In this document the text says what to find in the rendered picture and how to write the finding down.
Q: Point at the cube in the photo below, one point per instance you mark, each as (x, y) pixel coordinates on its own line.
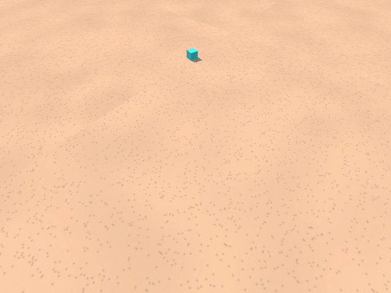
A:
(192, 54)

